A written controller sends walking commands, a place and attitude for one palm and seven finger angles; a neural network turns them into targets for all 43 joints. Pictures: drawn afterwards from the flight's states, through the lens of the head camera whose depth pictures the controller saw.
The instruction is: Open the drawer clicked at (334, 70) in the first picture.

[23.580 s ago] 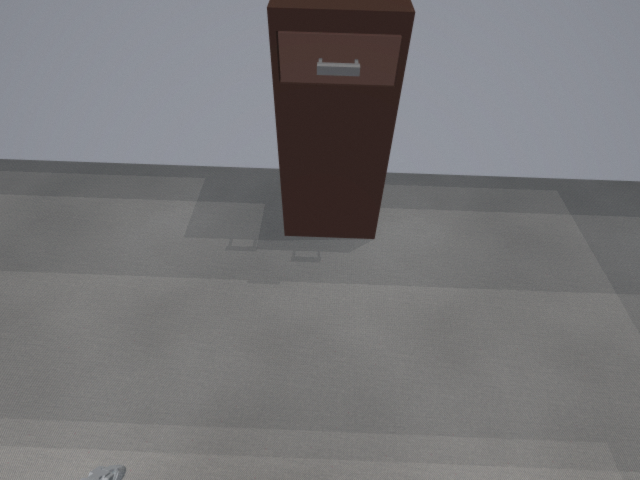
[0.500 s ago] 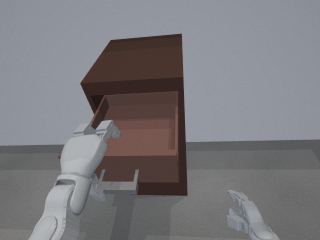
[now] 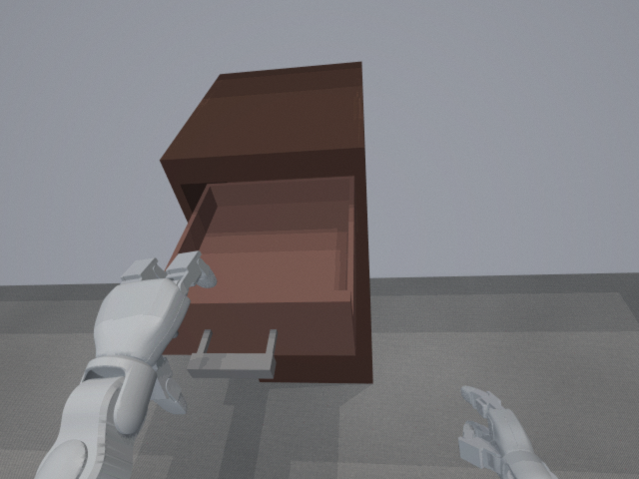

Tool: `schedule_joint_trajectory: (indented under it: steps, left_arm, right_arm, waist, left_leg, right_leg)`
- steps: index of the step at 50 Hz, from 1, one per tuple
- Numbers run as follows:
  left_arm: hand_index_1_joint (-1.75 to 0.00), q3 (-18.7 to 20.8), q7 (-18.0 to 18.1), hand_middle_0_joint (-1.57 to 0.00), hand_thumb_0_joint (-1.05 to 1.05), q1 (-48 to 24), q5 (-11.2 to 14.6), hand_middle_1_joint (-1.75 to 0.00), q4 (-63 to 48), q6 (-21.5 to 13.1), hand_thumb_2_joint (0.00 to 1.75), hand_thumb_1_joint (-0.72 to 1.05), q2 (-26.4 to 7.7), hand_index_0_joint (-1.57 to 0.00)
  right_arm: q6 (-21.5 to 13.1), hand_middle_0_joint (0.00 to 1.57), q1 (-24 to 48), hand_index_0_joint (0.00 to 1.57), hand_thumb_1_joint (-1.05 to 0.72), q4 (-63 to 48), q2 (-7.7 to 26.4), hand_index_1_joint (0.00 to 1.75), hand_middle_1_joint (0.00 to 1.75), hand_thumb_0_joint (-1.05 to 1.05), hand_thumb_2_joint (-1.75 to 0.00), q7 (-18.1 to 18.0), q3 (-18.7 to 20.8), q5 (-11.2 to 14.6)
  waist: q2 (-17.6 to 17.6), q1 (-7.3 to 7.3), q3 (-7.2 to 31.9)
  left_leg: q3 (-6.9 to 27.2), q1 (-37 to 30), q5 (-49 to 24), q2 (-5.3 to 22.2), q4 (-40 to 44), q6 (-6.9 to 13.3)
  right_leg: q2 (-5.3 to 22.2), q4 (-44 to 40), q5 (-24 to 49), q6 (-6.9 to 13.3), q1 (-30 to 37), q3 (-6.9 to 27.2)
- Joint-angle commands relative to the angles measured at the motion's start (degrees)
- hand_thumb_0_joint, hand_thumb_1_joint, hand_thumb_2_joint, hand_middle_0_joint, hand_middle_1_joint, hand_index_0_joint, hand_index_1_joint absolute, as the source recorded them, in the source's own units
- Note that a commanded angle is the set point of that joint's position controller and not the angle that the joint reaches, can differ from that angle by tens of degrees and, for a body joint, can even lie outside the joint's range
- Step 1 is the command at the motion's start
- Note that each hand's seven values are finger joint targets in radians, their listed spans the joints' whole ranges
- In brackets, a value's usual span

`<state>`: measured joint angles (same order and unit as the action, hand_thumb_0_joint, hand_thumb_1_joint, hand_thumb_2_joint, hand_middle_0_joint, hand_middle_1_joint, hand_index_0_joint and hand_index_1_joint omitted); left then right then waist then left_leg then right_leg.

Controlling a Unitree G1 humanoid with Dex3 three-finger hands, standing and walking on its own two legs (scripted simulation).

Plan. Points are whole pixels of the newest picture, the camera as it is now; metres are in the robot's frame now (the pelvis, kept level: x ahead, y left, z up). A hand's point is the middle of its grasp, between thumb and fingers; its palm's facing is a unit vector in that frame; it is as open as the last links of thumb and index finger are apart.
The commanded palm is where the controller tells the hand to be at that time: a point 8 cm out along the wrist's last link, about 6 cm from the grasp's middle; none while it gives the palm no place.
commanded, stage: draw the hand back to the body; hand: left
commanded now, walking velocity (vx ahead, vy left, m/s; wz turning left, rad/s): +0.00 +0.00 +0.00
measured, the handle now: (235, 351) +0.29 +0.19 -0.01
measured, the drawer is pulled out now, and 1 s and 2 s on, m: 0.30 0.30 0.30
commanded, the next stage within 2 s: step back with the hand held close in 1.24 s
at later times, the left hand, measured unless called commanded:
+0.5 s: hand (149, 322) +0.21 +0.21 +0.16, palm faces +0.33 -0.89 -0.31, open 13.1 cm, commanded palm +0.16 +0.26 +0.18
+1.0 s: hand (111, 324) +0.21 +0.26 +0.15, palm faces +0.42 -0.82 -0.40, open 8.9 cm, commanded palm +0.16 +0.30 +0.17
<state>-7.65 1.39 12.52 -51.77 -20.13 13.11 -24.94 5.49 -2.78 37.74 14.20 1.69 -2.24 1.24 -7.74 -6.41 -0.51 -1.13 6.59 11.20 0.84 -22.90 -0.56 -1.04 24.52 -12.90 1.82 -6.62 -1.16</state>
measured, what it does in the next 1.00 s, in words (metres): stands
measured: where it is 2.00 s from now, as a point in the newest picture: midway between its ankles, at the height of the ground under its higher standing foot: outside the picture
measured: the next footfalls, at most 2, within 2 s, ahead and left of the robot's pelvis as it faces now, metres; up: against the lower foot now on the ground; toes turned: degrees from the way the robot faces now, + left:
none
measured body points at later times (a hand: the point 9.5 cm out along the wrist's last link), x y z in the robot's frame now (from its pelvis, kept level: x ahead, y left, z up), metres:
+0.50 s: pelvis +0.02 +0.01 +0.00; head +0.00 +0.00 +0.45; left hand +0.19 +0.26 +0.18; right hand +0.22 -0.18 -0.07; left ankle +0.02 +0.13 -0.74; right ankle +0.01 -0.10 -0.74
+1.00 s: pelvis +0.03 +0.02 +0.00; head +0.02 +0.00 +0.45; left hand +0.18 +0.31 +0.17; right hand +0.23 -0.19 -0.08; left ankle +0.02 +0.13 -0.74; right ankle +0.01 -0.10 -0.74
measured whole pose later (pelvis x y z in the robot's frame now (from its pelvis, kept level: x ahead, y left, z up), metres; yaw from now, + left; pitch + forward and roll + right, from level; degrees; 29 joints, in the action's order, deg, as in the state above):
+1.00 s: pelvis +0.03 +0.02 +0.00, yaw +1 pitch -4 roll -1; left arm 16.5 6.9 30.1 3.3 -26.1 -5.1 -18.6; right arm -6.1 -9.2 36.3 11.8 -4.0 -1.0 0.1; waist -3.4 -3.6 -1.9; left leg -0.7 5.8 14.4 0.3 -24.0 0.4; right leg -0.5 21.8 -14.2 0.5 -3.8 -1.6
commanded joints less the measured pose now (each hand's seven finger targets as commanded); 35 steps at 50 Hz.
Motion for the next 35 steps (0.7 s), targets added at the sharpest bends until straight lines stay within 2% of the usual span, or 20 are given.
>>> schedule_joint_trajectory:
  steps: [1, 2, 4, 6, 7, 8, 9, 11, 12, 13, 14, 15, 16, 17, 18, 21, 23, 29, 31, 35]
  left_arm:
    - [-1.2, 10.7, 2.36, -0.3, 0.0, -9.01, 0.75, -1.2, -15.21, -3.53, 0.3, -0.5, -11.2, -0.3]
    - [-1.2, 8.9, 2.39, -0.3, 0.0, -8.89, -0.18, -1.2, -15.83, -4.19, 0.3, -0.5, -9.27, -0.3]
    - [-1.2, 11.12, 2.74, -0.3, 0.0, -4.97, 0.44, -1.2, -12.96, -4.65, 0.3, -0.5, -10.44, -0.3]
    - [-1.2, 15.3, 3.46, -0.3, 0.0, -5.39, 1.63, -1.2, -15.18, -5.14, 0.3, -0.5, -14.2, -0.3]
    - [-1.2, 12.78, 3.41, -0.3, 0.0, -5.14, 0.3, -1.2, -14.78, -5.11, 0.3, -0.5, -11.31, -0.3]
    - [-1.2, 12.66, 3.53, -0.3, 0.0, -3.01, 0.85, -1.2, -13.37, -5.29, 0.3, -0.5, -10.63, -0.3]
    - [-1.2, 13.12, 3.45, -0.3, 0.0, -1.82, 1.23, -1.2, -13.56, -5.26, 0.3, -0.5, -10.92, -0.3]
    - [-1.2, 16.58, 3.72, -0.3, 0.0, -2.48, 2.32, -1.2, -15.59, -5.36, 0.3, -0.5, -14.5, -0.3]
    - [-1.2, 13.49, 3.46, -0.3, 0.0, -2.52, 1.04, -1.2, -15.87, -5.34, 0.3, -0.5, -11.37, -0.3]
    - [-1.18, 11.73, 3.07, -0.3, 0.0, -4.61, 44.81, -1.18, -18.35, -12.71, 0.32, -0.47, 9.39, -0.3]
    - [-1.15, 16.77, 3.86, -0.29, 0.0, 2.23, 46.7, -1.15, -13.7, -15.89, 0.33, -0.43, 1.82, -0.29]
    - [-1.13, 22.02, 4.49, -0.29, 0.0, 5.58, 51.13, -1.13, -16.88, -17.91, 0.34, -0.4, -1.05, -0.29]
    - [-1.11, 24.89, 5.32, -0.29, 0.0, 4.75, 52.77, -1.11, -19.69, -19.65, 0.36, -0.36, -4.41, -0.29]
    - [-1.09, 23.35, 5.57, -0.29, 0.0, 1.03, 52.87, -1.09, -24.91, -21.7, 0.37, -0.32, -2.1, -0.29]
    - [-1.07, 23.93, 6.11, -0.29, 0.0, 3.93, 53.26, -1.07, -22.04, -22.36, 0.39, -0.29, -1.72, -0.29]
    - [-1.0, 24.23, 6.34, -0.28, 0.0, 5.76, 53.89, -1.0, -19.95, -23.19, 0.43, -0.18, -0.94, -0.28]
    - [-0.95, 23.41, 6.11, -0.27, 0.0, 7.32, 54.15, -0.95, -20.38, -23.54, 0.47, -0.12, 0.56, -0.27]
    - [-0.82, 24.52, 5.61, -0.26, 0.0, 11.38, 54.69, -0.82, -21.84, -23.73, 0.55, 0.09, 0.22, -0.26]
    - [-0.77, 25.54, 5.71, -0.25, 0.0, 12.15, 54.65, -0.77, -22.14, -23.56, 0.58, 0.17, -0.71, -0.25]
    - [-0.68, 27.25, 5.9, -0.24, 0.0, 14.09, 54.92, -0.68, -20.73, -23.24, 0.64, 0.31, -1.09, -0.24]
  right_arm:
    - [-4.4, 0.2, 13.1, 0.2, -0.9, -11.17, 3.91, 0.3, 0.3, 0.0, -0.9, -0.98, 1.55, 0.25]
    - [-5.06, 0.2, 12.89, 0.2, -0.9, -11.46, 3.37, 0.3, 0.3, 0.0, -0.9, -0.76, 1.15, -0.15]
    - [-4.64, 0.2, 11.86, 0.2, -0.9, -10.43, 3.99, 0.3, 0.3, 0.0, -0.9, -1.22, 1.82, -0.34]
    - [-4.93, 0.2, 12.15, 0.2, -0.9, -10.92, 4.32, 0.3, 0.3, 0.0, -0.9, -1.39, 1.79, 0.07]
    - [-5.17, 0.2, 12.48, 0.2, -0.9, -11.21, 3.62, 0.3, 0.3, 0.0, -0.9, -1.13, 1.29, -0.36]
    - [-4.83, 0.2, 11.7, 0.2, -0.9, -10.21, 3.76, 0.3, 0.3, 0.0, -0.9, -1.32, 2.03, -0.27]
    - [-4.77, 0.2, 11.42, 0.2, -0.9, -10.63, 4.14, 0.3, 0.3, 0.0, -0.9, -1.39, 2.06, -0.31]
    - [-4.99, 0.2, 11.97, 0.2, -0.9, -11.13, 4.53, 0.3, 0.3, 0.0, -0.9, -1.69, 2.05, 0.13]
    - [-5.19, 0.2, 12.19, 0.2, -0.9, -11.57, 3.95, 0.3, 0.3, 0.0, -0.9, -1.43, 1.51, -0.36]
    - [-8.73, 0.2, 7.47, 0.2, -0.9, -15.8, 0.02, 0.3, 0.3, 0.0, -0.9, -2.72, 1.44, -0.04]
    - [-11.03, 0.2, 7.18, 0.2, -0.9, -14.0, 2.27, 0.3, 0.3, 0.0, -0.9, -3.79, 1.49, -0.92]
    - [-11.66, 0.2, 6.06, 0.2, -0.9, -13.77, 3.03, 0.3, 0.3, 0.0, -0.9, -5.15, 1.52, -1.31]
    - [-12.66, 0.2, 5.65, 0.2, -0.9, -12.82, 3.6, 0.3, 0.3, 0.0, -0.9, -5.89, 1.24, -1.51]
    - [-14.06, 0.2, 5.56, 0.2, -0.9, -13.53, 2.32, 0.3, 0.3, 0.0, -0.9, -6.26, 0.89, -1.79]
    - [-14.83, 0.2, 4.02, 0.2, -0.9, -12.39, 2.23, 0.3, 0.3, 0.0, -0.9, -6.62, 0.96, -2.05]
    - [-15.8, 0.2, 2.15, 0.2, -0.9, -11.31, 2.68, 0.3, 0.3, 0.0, -0.9, -6.45, 1.17, -2.14]
    - [-16.14, 0.2, 1.59, 0.2, -0.9, -11.46, 2.63, 0.3, 0.3, 0.0, -0.9, -6.21, 1.33, -2.08]
    - [-16.38, 0.2, 1.06, 0.2, -0.9, -11.64, 3.47, 0.3, 0.3, 0.0, -0.9, -5.56, 2.21, -1.92]
    - [-16.42, 0.2, 1.06, 0.2, -0.9, -11.4, 3.72, 0.3, 0.3, 0.0, -0.9, -5.53, 2.45, -1.85]
    - [-15.91, 0.2, 0.64, 0.2, -0.9, -11.03, 3.59, 0.3, 0.3, 0.0, -0.9, -5.83, 2.97, -1.54]
  waist:
    - [5.39, -0.46, 7.66]
    - [5.71, -1.13, 9.72]
    - [7.6, -0.79, 6.38]
    - [5.68, -0.93, 6.75]
    - [6.21, -1.49, 8.19]
    - [6.16, -0.6, 6.2]
    - [6.25, -1.01, 6.37]
    - [5.44, -0.85, 6.57]
    - [5.58, -1.2, 7.86]
    - [15.33, 5.7, 0.2]
    - [17.2, 4.26, 1.2]
    - [15.1, 3.01, 1.63]
    - [11.0, 2.86, 2.22]
    - [6.35, 2.53, 5.48]
    - [4.98, 2.96, 4.17]
    - [2.8, 3.11, 0.29]
    - [1.61, 2.97, 1.1]
    - [3.72, 2.69, 4.27]
    - [3.43, 2.74, 3.8]
    - [6.4, 2.8, 4.22]
  left_leg:
    - [-0.7, -0.84, -6.11, -2.24, 1.57, 2.04]
    - [-0.94, -1.27, -7.63, -2.56, 1.12, 2.32]
    - [-0.87, -0.56, -7.12, -2.52, 1.52, 2.14]
    - [-0.56, 0.3, -6.02, -2.19, 1.25, 1.72]
    - [-0.78, -0.08, -7.06, -2.56, 0.86, 1.91]
    - [-0.55, -0.26, -7.34, -2.46, 1.36, 1.92]
    - [-0.66, -0.23, -7.36, -2.45, 1.39, 1.92]
    - [-0.51, 0.48, -6.24, -2.21, 1.06, 1.65]
    - [-0.66, -0.06, -7.25, -2.51, 0.84, 1.93]
    - [-0.45, -5.35, -1.86, 0.08, -0.28, 3.92]
    - [-0.38, -5.1, 1.26, 0.58, 0.36, 3.71]
    - [-0.58, -4.18, 0.5, 0.31, 1.22, 3.2]
    - [-0.15, -3.88, 1.42, 0.28, 1.76, 2.43]
    - [-0.41, -4.96, -0.24, -0.17, 1.74, 2.32]
    - [-0.68, -5.01, -1.31, 0.07, 1.71, 2.03]
    - [-0.12, -2.82, -2.59, 0.23, 2.81, 1.31]
    - [0.14, -2.56, -4.85, 0.37, 2.94, 1.21]
    - [0.42, -2.51, -11.27, 0.59, 1.86, 1.1]
    - [0.57, -2.32, -12.01, 0.62, 1.6, 0.77]
    - [0.34, -2.39, -12.6, 0.85, 1.33, 0.94]
  right_leg:
    - [0.04, -6.28, 1.49, -0.69, -0.26, 2.76]
    - [0.49, -5.61, 2.76, -0.66, 0.56, 2.04]
    - [0.35, -6.45, 3.16, -0.93, -0.54, 2.17]
    - [0.31, -5.94, 2.51, -0.59, -0.13, 2.91]
    - [0.63, -5.6, 2.64, -0.62, 0.06, 2.2]
    - [0.3, -6.04, 3.21, -0.61, -0.9, 2.27]
    - [0.39, -5.89, 3.79, -0.81, -0.58, 1.75]
    - [0.33, -5.53, 3.34, -0.65, -0.33, 2.54]
    - [0.61, -5.27, 3.23, -0.69, -0.41, 1.58]
    - [-0.52, -6.87, 2.51, -1.03, -4.47, -0.17]
    - [-0.33, -6.83, -0.5, -1.26, -4.16, -0.11]
    - [0.35, -8.18, -0.95, -1.53, -2.87, 0.0]
    - [0.89, -8.27, -2.13, -1.47, -1.96, 0.49]
    - [1.51, -7.95, -0.85, -1.2, -0.86, 0.34]
    - [1.5, -7.88, 0.32, -1.13, -1.18, -0.03]
    - [1.15, -8.16, 1.56, -0.7, -0.8, -0.36]
    - [1.19, -7.05, 4.22, -0.51, 0.44, -0.64]
    - [1.11, -5.06, 10.94, -0.57, 3.02, -1.07]
    - [0.87, -5.24, 11.35, -0.46, 2.57, -1.19]
    - [0.9, -4.78, 12.13, -0.79, 2.11, -1.37]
